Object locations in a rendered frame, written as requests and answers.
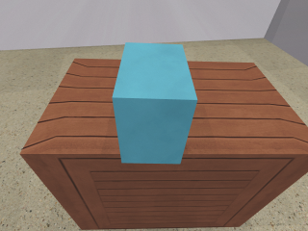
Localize pedestal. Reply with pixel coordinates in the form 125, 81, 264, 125
19, 58, 308, 230

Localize carton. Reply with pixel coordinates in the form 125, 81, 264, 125
112, 42, 197, 165

